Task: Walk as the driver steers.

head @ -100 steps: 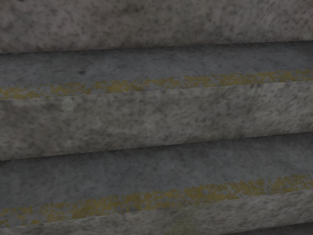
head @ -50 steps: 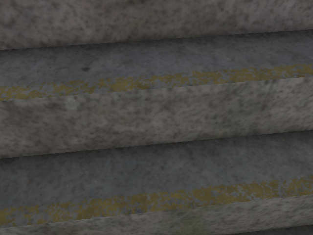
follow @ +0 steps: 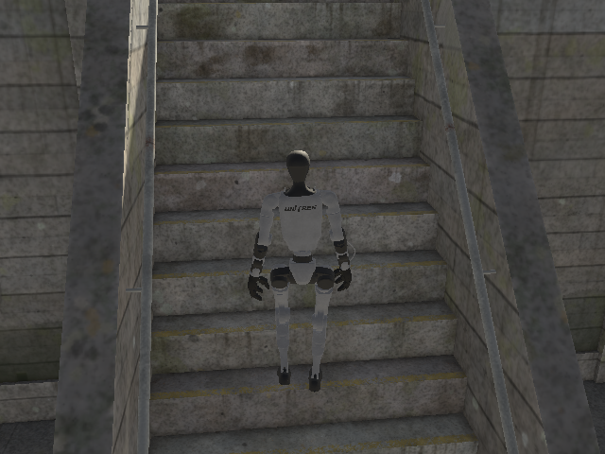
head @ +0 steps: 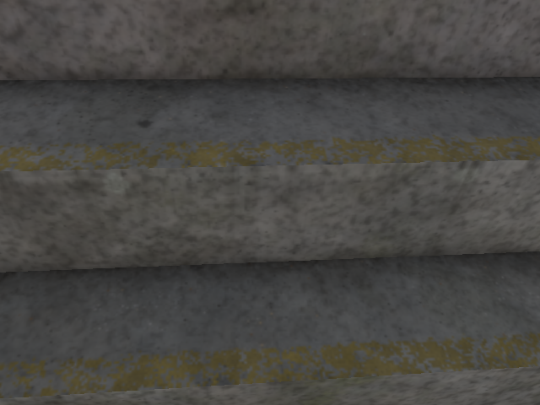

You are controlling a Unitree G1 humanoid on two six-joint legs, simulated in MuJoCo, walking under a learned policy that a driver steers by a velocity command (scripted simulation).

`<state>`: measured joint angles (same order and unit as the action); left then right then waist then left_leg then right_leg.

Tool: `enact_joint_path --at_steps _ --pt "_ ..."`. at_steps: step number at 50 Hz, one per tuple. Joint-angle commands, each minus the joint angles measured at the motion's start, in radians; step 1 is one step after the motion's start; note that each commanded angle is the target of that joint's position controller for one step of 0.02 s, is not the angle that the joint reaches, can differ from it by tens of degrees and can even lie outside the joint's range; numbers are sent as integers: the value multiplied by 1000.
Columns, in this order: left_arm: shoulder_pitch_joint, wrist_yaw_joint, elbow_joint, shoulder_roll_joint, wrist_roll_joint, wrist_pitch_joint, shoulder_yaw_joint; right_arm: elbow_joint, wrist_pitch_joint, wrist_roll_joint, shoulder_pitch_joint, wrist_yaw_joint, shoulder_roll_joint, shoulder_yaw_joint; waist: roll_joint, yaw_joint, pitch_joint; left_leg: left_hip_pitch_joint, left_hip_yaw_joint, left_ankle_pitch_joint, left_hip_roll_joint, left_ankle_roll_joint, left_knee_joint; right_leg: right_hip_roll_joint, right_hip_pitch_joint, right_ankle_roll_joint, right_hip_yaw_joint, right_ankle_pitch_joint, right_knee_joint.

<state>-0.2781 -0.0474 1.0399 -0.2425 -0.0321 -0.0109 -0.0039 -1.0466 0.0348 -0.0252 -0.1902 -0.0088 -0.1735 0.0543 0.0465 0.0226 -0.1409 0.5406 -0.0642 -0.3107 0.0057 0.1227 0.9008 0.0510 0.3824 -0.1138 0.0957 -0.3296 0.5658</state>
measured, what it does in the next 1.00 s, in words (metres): climbs: right foot 0.22 m higher, then left foot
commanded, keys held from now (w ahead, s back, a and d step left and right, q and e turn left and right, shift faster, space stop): w+shift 1.00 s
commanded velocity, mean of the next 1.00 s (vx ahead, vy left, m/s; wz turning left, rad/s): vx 0.89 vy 0.00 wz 0.00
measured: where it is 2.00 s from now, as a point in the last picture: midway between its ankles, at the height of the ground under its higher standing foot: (402, 197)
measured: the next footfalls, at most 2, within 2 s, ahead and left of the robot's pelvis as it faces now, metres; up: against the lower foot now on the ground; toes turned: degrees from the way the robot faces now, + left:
right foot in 0.38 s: +0.09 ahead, -0.07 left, +0.22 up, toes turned -15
left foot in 0.64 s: +0.26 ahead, +0.05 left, +0.24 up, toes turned -17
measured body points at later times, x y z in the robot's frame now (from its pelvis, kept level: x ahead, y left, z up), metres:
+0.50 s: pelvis +0.12 -0.01 +0.11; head +0.21 +0.01 +0.55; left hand +0.43 +0.12 +0.04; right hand +0.10 -0.26 -0.02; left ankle +0.02 +0.10 -0.47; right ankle +0.04 -0.07 -0.50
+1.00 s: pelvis +0.25 -0.05 +0.26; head +0.26 -0.01 +0.71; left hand +0.58 +0.04 +0.26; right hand +0.21 -0.25 +0.14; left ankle +0.22 +0.06 -0.49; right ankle +0.28 -0.17 -0.17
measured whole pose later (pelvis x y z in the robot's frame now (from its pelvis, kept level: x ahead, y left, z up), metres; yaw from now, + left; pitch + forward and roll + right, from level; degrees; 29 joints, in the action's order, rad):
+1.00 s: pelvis +0.25 -0.05 +0.26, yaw -3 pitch +4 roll -3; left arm 0.14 0.00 0.53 -0.08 -0.05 -0.03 -0.03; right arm -0.85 0.16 -0.03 -0.50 -0.04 -0.07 -0.05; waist 0.03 -0.18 -0.08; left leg 0.21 0.23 -0.30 -0.07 0.15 0.45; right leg -0.04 1.17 -0.06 0.05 -0.15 2.08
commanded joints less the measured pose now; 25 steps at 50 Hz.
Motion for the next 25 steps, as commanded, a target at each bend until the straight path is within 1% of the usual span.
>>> enact_joint_path --at_steps 1,2,3,4,5,6,7,8,9,10,11,12,13,14,15,16,17,18,19,20,21,22,23,24,25 --pt "149 -1 -124 -127 19 -18 5 98 37 9 0 7 -25 23 5 -89 1 -92 -47 -64 21 19 -112 -269 74 -154 -302 -16 -303" --pt "104 -22 -27 -57 67 -46 18 55 54 66 -160 -17 -51 -5 -107 -148 123 -281 -87 57 -1 54 -333 -173 185 -205 -193 25 -161" --pt "106 -15 -39 -59 71 -71 17 -8 60 63 -313 -35 -79 -22 -191 -184 113 -487 -28 93 7 84 -385 -147 320 -212 -150 154 77" --pt "191 19 -79 -31 64 -106 13 -64 58 34 -491 -48 -113 -44 -312 -247 53 -705 251 35 121 129 -451 -91 513 -169 -120 219 362" --pt "218 49 -103 28 45 -134 5 -64 51 17 -556 -52 -140 -60 -373 -235 35 -806 543 -53 239 159 -602 29 669 -87 -132 66 724" --pt "193 73 -126 19 19 -151 19 -13 41 -13 -411 -65 -177 -78 -372 -156 11 -805 814 -300 338 259 -712 72 830 -26 -166 36 1132" --pt "268 85 -195 -16 -23 -157 24 45 56 -11 -262 -68 -175 -90 -156 -85 104 -643 766 -401 378 231 -755 8 916 4 -212 127 1348" --pt "316 77 -268 34 -41 -150 5 37 80 -1 -217 -55 -157 -95 -102 -51 154 -536 597 -257 363 214 -744 -7 975 8 -164 114 1550" --pt "384 58 -343 91 -59 -139 -19 9 98 -5 -222 -34 -120 -96 -63 -32 204 -479 518 -188 356 179 -743 -31 1039 -25 -215 71 1701" --pt "415 46 -389 115 -52 -126 -27 -16 121 -8 -238 -21 -81 -89 -29 -28 231 -456 443 -132 345 138 -742 -35 1108 -51 -237 40 1818" --pt "434 30 -428 123 -32 -117 -35 -39 139 -12 -226 -8 -24 -74 -16 -14 243 -407 353 -19 308 102 -747 -37 1110 -79 -229 28 1844" --pt "486 23 -476 107 -7 -115 -35 -40 153 -9 -197 10 1 -64 23 5 293 -323 242 169 262 68 -787 -34 1048 -96 -199 -2 1720" --pt "520 12 -495 116 0 -108 -39 -67 163 -11 -272 17 -12 -69 -25 -25 285 -364 221 371 269 87 -803 -4 1109 -103 -155 -97 1820" --pt "558 7 -545 105 0 -100 -40 -67 173 4 -290 18 -55 -77 -14 -14 297 -397 164 528 271 65 -844 -30 1122 -101 -119 -164 1712" --pt "651 27 -530 60 -61 -110 -32 -153 155 28 -595 -21 -47 -87 42 -162 187 -942 208 1009 231 55 -693 -28 1354 -83 8 -277 1596" --pt "618 43 -543 78 -50 -121 -30 -164 144 5 -697 -55 -108 -106 -57 -158 71 -1213 191 1353 273 65 -589 -30 1424 -76 17 -423 1527" --pt "584 55 -561 95 -35 -121 -42 -130 137 -8 -650 -83 -130 -118 -117 -105 -33 -1237 117 1567 272 51 -520 -48 1281 -89 -2 -488 1374" --pt "467 69 -544 107 -29 -117 -55 -56 143 12 -505 -99 -136 -128 -93 -12 -167 -1077 51 1685 228 24 -462 -55 889 -111 -10 -319 1065" --pt "361 65 -543 147 -16 -90 -92 23 144 52 -307 -82 -117 -132 -58 71 -273 -683 45 1529 175 42 -460 -45 320 -122 -77 -196 553" --pt "329 55 -555 45 -7 -87 -51 86 148 69 -244 -59 -172 -147 -47 107 -373 -586 100 1767 165 58 -309 -44 56 -111 -71 16 461" --pt "168 50 -526 -26 0 -86 -11 149 150 44 -125 -34 -242 -174 -37 212 -470 -397 107 1822 154 -17 -14 -115 -299 -145 -180 168 323" --pt "37 38 -436 -66 36 -76 21 207 153 37 -12 2 -217 -178 208 256 -546 20 -22 1121 -38 -140 442 -206 -706 -194 -268 475 160" --pt "141 24 -383 -69 57 -61 42 226 154 -23 -132 40 -167 -172 345 95 -532 506 4 3 -165 -183 1029 -255 -879 -223 -472 526 229" --pt "293 0 -418 -61 15 -68 44 307 150 -16 -50 7 -88 -180 179 5 -355 715 188 -191 -180 -160 1341 -264 -656 -152 -431 557 319" --pt "405 -1 -398 -61 -35 -91 47 361 133 10 -86 -20 -33 -165 95 -139 -149 867 267 -404 -100 -112 1347 -318 -531 -43 -404 505 241"
Keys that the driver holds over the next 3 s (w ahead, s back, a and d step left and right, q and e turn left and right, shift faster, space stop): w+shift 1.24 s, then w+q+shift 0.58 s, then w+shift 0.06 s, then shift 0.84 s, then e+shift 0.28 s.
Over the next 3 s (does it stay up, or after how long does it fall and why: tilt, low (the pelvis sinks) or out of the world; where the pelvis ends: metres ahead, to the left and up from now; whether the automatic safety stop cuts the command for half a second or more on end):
stays up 0.60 -0.04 0.68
